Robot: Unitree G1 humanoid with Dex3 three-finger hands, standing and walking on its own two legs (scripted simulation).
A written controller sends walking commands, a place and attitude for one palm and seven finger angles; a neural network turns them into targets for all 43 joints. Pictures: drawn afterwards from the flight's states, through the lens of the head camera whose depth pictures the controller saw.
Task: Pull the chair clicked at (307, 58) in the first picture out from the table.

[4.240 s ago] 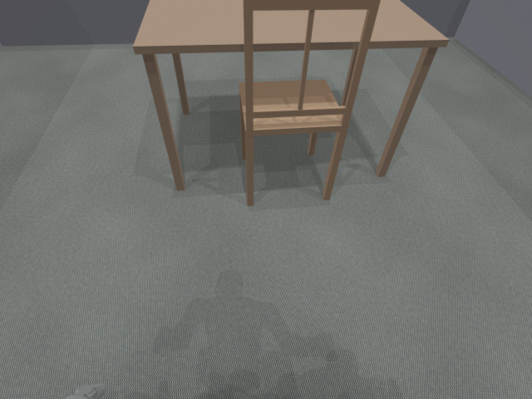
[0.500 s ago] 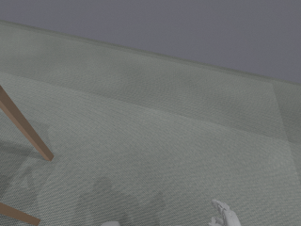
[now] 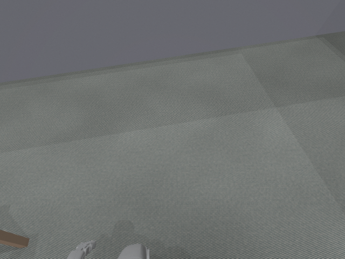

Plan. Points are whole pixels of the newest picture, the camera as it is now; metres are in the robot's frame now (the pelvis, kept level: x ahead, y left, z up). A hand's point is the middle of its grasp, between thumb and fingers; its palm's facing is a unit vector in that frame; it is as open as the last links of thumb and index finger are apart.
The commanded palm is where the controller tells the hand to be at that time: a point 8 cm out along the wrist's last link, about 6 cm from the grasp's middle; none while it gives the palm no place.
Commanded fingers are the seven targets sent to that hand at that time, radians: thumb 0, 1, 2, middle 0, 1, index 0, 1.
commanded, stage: walk to a spot facing it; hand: left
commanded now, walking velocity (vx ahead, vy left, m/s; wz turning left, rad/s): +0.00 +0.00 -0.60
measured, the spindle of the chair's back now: out of the picture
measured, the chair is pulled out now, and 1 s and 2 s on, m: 0.00 0.00 0.00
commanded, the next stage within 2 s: turn to face it in 1.14 s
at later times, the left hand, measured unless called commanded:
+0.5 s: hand out of the picture +0.09 +0.25 -0.17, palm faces -0.20 -0.96 -0.20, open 7.4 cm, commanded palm none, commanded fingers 0.00 0.90 0.90 -0.20 -0.30 -0.20 -0.30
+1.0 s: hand (139, 255) +0.15 +0.11 -0.14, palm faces -0.53 -0.81 -0.25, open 7.4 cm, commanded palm none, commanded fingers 0.00 0.90 0.90 -0.20 -0.30 -0.20 -0.30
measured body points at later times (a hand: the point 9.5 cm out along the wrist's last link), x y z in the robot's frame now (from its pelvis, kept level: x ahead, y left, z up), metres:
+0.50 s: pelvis -0.02 +0.05 +0.01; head +0.02 +0.08 +0.45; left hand +0.10 +0.30 -0.15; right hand +0.02 -0.21 -0.11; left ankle +0.00 +0.15 -0.73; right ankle -0.06 -0.07 -0.65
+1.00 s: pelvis -0.02 -0.02 +0.01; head -0.02 -0.05 +0.46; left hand +0.18 +0.15 -0.12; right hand -0.13 -0.26 -0.15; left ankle +0.07 +0.12 -0.65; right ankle -0.09 -0.07 -0.73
